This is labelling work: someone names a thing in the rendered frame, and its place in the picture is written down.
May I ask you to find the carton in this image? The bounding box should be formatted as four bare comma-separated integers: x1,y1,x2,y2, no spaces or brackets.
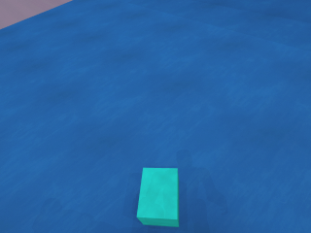
136,168,179,227

